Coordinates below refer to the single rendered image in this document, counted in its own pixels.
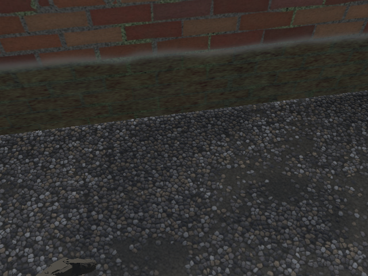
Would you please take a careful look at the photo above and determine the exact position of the left robot hand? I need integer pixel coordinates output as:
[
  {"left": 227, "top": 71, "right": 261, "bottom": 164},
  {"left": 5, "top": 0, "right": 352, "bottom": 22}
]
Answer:
[{"left": 36, "top": 258, "right": 97, "bottom": 276}]

